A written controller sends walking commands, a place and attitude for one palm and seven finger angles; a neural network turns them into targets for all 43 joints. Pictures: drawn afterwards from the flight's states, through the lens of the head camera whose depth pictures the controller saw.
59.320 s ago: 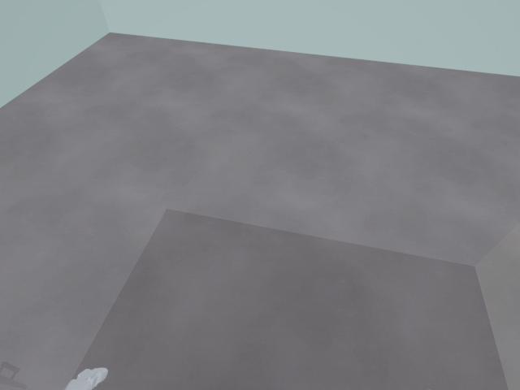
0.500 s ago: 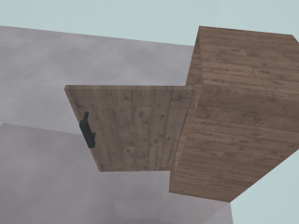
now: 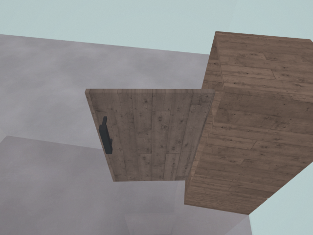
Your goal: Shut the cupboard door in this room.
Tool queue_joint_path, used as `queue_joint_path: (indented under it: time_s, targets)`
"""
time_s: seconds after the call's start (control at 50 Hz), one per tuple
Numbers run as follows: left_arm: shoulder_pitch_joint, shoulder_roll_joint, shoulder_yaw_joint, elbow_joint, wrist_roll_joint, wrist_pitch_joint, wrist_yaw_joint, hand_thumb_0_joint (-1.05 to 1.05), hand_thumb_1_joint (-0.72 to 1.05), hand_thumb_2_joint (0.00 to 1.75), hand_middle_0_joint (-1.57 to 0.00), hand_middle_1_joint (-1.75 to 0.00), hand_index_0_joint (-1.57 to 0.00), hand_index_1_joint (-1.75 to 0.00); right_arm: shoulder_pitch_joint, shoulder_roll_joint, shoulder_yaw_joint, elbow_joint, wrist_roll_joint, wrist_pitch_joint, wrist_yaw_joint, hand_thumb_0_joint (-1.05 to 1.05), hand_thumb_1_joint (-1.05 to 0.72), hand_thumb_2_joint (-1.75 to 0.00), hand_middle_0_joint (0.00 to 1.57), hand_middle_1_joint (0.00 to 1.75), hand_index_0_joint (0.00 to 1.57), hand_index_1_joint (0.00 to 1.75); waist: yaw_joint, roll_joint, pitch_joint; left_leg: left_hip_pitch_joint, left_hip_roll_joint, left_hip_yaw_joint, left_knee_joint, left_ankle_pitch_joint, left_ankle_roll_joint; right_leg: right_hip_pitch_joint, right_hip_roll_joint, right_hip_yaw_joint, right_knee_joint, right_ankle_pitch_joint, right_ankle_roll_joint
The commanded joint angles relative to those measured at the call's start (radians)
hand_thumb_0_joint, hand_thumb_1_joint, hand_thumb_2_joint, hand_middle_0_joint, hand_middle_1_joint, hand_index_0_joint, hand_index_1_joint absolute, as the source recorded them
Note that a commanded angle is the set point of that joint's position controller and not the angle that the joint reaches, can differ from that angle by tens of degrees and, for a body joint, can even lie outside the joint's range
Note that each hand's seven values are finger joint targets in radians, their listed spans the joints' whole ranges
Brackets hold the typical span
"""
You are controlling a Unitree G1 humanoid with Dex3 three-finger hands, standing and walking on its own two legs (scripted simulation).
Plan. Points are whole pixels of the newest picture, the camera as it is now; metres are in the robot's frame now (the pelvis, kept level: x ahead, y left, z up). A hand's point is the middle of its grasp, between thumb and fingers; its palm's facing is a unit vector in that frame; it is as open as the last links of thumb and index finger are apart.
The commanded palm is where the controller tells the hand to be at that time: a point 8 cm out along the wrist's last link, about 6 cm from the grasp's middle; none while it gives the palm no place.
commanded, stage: look again from close up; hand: left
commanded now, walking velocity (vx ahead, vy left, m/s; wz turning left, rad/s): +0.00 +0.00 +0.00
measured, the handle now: (107, 135) +0.44 +0.20 -0.05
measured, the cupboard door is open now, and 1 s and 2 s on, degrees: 100 100 100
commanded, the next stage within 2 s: raise the hand and make a fist in 0.02 s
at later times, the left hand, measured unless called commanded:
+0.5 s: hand (97, 231) +0.15 +0.16 -0.07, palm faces +0.09 -1.00 +0.02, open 6.4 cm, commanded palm +0.11 +0.22 -0.07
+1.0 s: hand (94, 217) +0.18 +0.17 -0.06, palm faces +0.15 -0.99 -0.04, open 4.0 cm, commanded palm +0.15 +0.22 -0.06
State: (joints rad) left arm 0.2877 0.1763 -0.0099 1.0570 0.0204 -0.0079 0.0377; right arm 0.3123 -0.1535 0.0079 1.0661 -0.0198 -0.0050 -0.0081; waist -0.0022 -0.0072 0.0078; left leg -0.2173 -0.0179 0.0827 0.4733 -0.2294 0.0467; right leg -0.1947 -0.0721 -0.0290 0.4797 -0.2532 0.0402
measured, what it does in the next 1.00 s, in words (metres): lowers itself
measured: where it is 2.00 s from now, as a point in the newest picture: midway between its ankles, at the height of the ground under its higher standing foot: outside the picture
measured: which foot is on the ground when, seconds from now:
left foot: down 0.00-1.00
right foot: down 0.00-1.00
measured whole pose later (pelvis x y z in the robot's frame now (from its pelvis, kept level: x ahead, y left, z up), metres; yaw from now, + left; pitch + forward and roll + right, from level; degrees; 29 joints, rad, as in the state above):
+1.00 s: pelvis -0.01 -0.04 -0.11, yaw +2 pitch +17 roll -1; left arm 0.48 0.21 0.24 -0.05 -0.33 -0.36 -0.27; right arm 0.27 -0.21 -0.04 0.57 0.02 -0.19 -0.06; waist 0.03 0.03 -0.17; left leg -1.03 0.05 -0.01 1.26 -0.54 -0.02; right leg -0.98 -0.02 -0.07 1.26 -0.58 -0.03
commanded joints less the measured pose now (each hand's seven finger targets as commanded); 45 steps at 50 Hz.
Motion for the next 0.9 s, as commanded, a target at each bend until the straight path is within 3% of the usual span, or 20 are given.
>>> queue_joint_path:
  time_s: [0.0,0.08,0.1,0.12,0.14,0.16,0.18,0.2,0.24,0.3,0.34,0.38,0.44,0.54,0.56,0.62,0.68,0.78,0.82,0.88]
  targets:
    - [0.079,0.071,0.01,-0.026,-0.003,-0.007,-0.001,0.0,0.9,0.9,-0.2,-0.3,-0.2,-0.3,0.019,-0.125,-0.021,-0.047,0.005,-0.025,-0.008,0.0,-0.9,-0.9,0.2,0.3,0.2,0.3,0.012,0.001,0.066,-0.077,0.12,-0.166,-0.179,-0.074,-0.001,0.003,-0.023,0.037,-0.071,0.018,-0.061]
    - [0.075,0.075,0.009,-0.026,-0.003,-0.008,-0.001,0.0,0.9,0.9,-0.2,-0.3,-0.2,-0.3,0.022,-0.12,-0.02,-0.037,0.007,-0.026,-0.007,0.0,-0.9,-0.9,0.2,0.3,0.2,0.3,0.011,0.008,0.065,-0.062,0.116,-0.154,-0.171,-0.034,-0.003,0.002,-0.03,0.042,-0.083,0.034,-0.058]
    - [0.089,0.101,0.004,0.001,0.01,-0.017,0.038,0.0,0.9,0.9,-0.2,-0.3,-0.2,-0.3,-0.042,-0.152,-0.018,-0.089,0.016,-0.03,-0.006,0.0,-0.9,-0.9,0.2,0.3,0.2,0.3,0.022,-0.006,0.109,-0.087,0.138,-0.102,0.002,0.163,-0.032,-0.052,-0.057,0.063,-0.078,0.17,-0.055]
    - [-0.828,0.741,0.484,-1.659,-0.089,-0.281,0.045,0.0,0.9,0.9,-0.2,-0.3,-0.2,-0.3,0.005,-0.364,-0.073,-0.384,0.013,-0.21,-0.091,0.0,-0.9,-0.9,0.2,0.3,0.2,0.3,-0.163,0.035,-0.271,0.213,0.094,-0.158,0.011,0.251,-0.032,-0.045,0.055,-0.028,0.085,0.223,-0.064]
    - [-0.072,0.172,0.037,-1.333,-0.12,-0.198,0.025,0.0,0.9,0.9,-0.22,-0.32,-0.22,-0.32,-0.097,-0.189,0.0,-0.395,0.074,-0.285,-0.093,0.0,-0.9,-0.9,0.2,0.3,0.2,0.3,-0.002,0.341,-0.42,0.317,0.09,-0.132,-0.016,0.315,-0.071,-0.142,0.088,-0.072,0.128,0.032,-0.068]
    - [-0.068,0.208,0.082,-1.328,-0.167,-0.155,0.072,0.0,0.9,0.9,-0.24,-0.34,-0.24,-0.34,-0.087,-0.243,0.004,-0.346,0.064,-0.335,-0.09,0.0,-0.9,-0.9,0.2,0.3,0.2,0.3,-0.008,0.291,-0.398,0.252,0.096,-0.152,-0.082,0.301,-0.115,-0.109,0.111,-0.08,0.144,-0.047,-0.076]
    - [0.209,-0.092,-0.067,-1.014,-0.157,-0.041,0.067,0.0,0.9,0.9,-0.25,-0.36,-0.25,-0.36,-0.109,-0.167,-0.004,-0.294,0.062,-0.349,-0.065,0.0,-0.9,-0.9,0.2,0.3,0.2,0.3,-0.013,0.208,-0.178,0.073,0.096,-0.17,-0.115,0.132,-0.103,-0.2,0.077,-0.079,0.164,-0.096,-0.062]
    - [-0.019,-0.002,-0.026,-1.175,-0.173,-0.081,0.082,0.0,0.9,0.9,-0.27,-0.38,-0.27,-0.38,-0.086,-0.219,-0.03,-0.35,0.063,-0.358,-0.046,0.0,-0.9,-0.9,0.2,0.3,0.2,0.3,-0.058,0.179,-0.041,-0.05,0.07,-0.189,-0.08,-0.093,-0.083,-0.214,0.066,-0.071,0.126,-0.06,-0.061]
    - [0.072,0.02,0.053,-1.01,-0.16,-0.183,0.053,0.0,0.9,0.9,-0.31,-0.42,-0.31,-0.42,-0.116,-0.22,-0.049,-0.406,0.046,-0.376,-0.031,0.0,-0.9,-0.9,0.2,0.3,0.2,0.3,-0.061,0.031,0.107,-0.236,0.024,-0.178,0.023,-0.235,-0.063,-0.329,0.066,-0.082,0.09,-0.119,-0.061]
    - [0.351,-0.018,0.146,-0.794,-0.219,-0.403,-0.076,0.0,0.9,0.9,-0.36,-0.48,-0.36,-0.48,-0.14,-0.198,-0.086,-0.483,0.027,-0.371,0.006,0.0,-0.9,-0.9,0.2,0.3,0.2,0.3,0.034,-0.292,0.03,-0.426,0.004,-0.126,0.233,-0.195,-0.075,-0.481,0.081,-0.106,0.237,-0.274,-0.067]
    - [0.404,-0.008,0.18,-0.826,-0.278,-0.573,-0.212,0.0,0.9,0.9,-0.4,-0.52,-0.4,-0.52,-0.167,-0.208,-0.106,-0.539,0.017,-0.36,0.029,0.0,-0.9,-0.9,0.2,0.3,0.2,0.3,0.074,-0.32,-0.076,-0.514,-0.008,-0.091,0.357,-0.157,-0.079,-0.512,0.076,-0.076,0.337,-0.271,-0.075]
    - [0.405,0.06,0.248,-0.812,-0.307,-0.675,-0.325,0.0,0.9,0.9,-0.44,-0.56,-0.44,-0.56,-0.191,-0.215,-0.119,-0.598,0.025,-0.346,0.042,0.0,-0.9,-0.9,0.2,0.3,0.2,0.3,0.095,-0.168,-0.14,-0.584,-0.022,-0.07,0.45,-0.148,-0.08,-0.534,0.067,-0.034,0.44,-0.229,-0.088]
    - [0.273,0.124,0.254,-0.996,-0.305,-0.66,-0.359,0.0,0.9,0.9,-0.49,-0.62,-0.49,-0.62,-0.227,-0.223,-0.11,-0.698,0.036,-0.333,0.038,0.0,-0.9,-0.9,0.2,0.3,0.2,0.3,0.102,0.117,-0.243,-0.606,-0.017,-0.072,0.484,-0.253,-0.063,-0.632,0.071,-0.018,0.544,-0.287,-0.092]
    - [-0.003,0.209,0.252,-1.498,-0.319,-0.688,-0.281,0.0,0.9,0.9,-0.58,-0.72,-0.58,-0.72,-0.179,-0.209,-0.091,-0.727,0.028,-0.337,-0.008,0.0,-0.9,-0.9,0.2,0.3,0.2,0.3,0.018,0.228,-0.427,-0.595,0.005,-0.114,0.617,-0.258,-0.025,-0.69,0.077,0.069,0.553,-0.313,-0.086]
    - [-0.06,0.227,0.246,-1.576,-0.317,-0.707,-0.269,0.0,0.9,0.9,-0.6,-0.74,-0.6,-0.74,-0.163,-0.211,-0.088,-0.706,0.024,-0.341,-0.022,0.0,-0.9,-0.9,0.2,0.3,0.2,0.3,-0.015,0.168,-0.435,-0.605,0.013,-0.123,0.656,-0.24,-0.018,-0.713,0.088,0.076,0.559,-0.309,-0.081]
    - [0.008,0.165,0.183,-1.49,-0.327,-0.706,-0.307,0.0,0.9,0.9,-0.66,-0.8,-0.66,-0.8,-0.139,-0.213,-0.081,-0.661,0.029,-0.34,-0.047,0.0,-0.9,-0.9,0.2,0.3,0.2,0.3,-0.049,0.09,-0.367,-0.685,0.026,-0.121,0.74,-0.199,-0.012,-0.734,0.093,0.096,0.546,-0.3,-0.076]
    - [0.068,0.168,0.194,-1.322,-0.345,-0.588,-0.385,0.0,0.9,0.9,-0.71,-0.86,-0.71,-0.86,-0.139,-0.215,-0.076,-0.645,0.045,-0.324,-0.069,0.0,-0.9,-0.9,0.2,0.3,0.2,0.3,-0.051,0.016,-0.338,-0.766,0.026,-0.117,0.778,-0.181,-0.012,-0.696,0.083,0.116,0.523,-0.276,-0.06]
    - [0.228,0.206,0.326,-1.163,-0.4,-0.27,-0.453,0.0,0.9,0.9,-0.81,-0.96,-0.81,-0.96,-0.183,-0.196,-0.079,-0.715,0.079,-0.256,-0.082,0.0,-0.9,-0.9,0.2,0.3,0.2,0.3,0.047,-0.154,-0.423,-0.838,0.007,-0.109,0.751,-0.136,-0.021,-0.448,0.013,0.209,0.452,-0.16,0.003]
    - [0.217,0.242,0.405,-1.24,-0.409,-0.249,-0.407,0.0,0.9,0.9,-0.84,-1.0,-0.84,-1.0,-0.189,-0.175,-0.081,-0.723,0.073,-0.24,-0.078,0.0,-0.9,-0.9,0.2,0.3,0.2,0.3,0.072,-0.145,-0.472,-0.818,0.009,-0.115,0.736,-0.089,-0.029,-0.387,-0.003,0.212,0.476,-0.023,0.019]
    - [0.205,0.227,0.423,-1.346,-0.397,-0.352,-0.316,0.0,0.9,0.9,-0.9,-1.06,-0.9,-1.06,-0.166,-0.145,-0.081,-0.705,0.052,-0.245,-0.067,0.0,-0.9,-0.9,0.2,0.3,0.2,0.3,0.084,-0.066,-0.503,-0.771,0.02,-0.12,0.713,0.003,-0.037,-0.371,0.012,0.16,0.559,0.21,0.005]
